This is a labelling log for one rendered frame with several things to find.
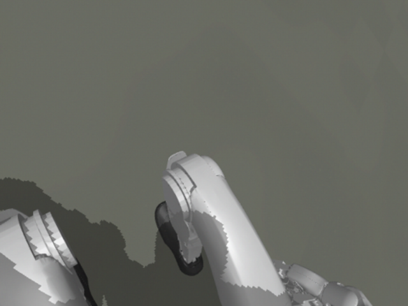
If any left robot foot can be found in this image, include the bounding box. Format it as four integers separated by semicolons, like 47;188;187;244
73;258;97;306

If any right robot arm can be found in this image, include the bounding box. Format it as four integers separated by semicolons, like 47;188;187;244
321;281;373;306

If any right robot hand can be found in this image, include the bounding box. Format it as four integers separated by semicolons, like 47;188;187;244
272;259;330;306

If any right robot foot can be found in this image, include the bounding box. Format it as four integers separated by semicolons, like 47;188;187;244
155;201;203;276

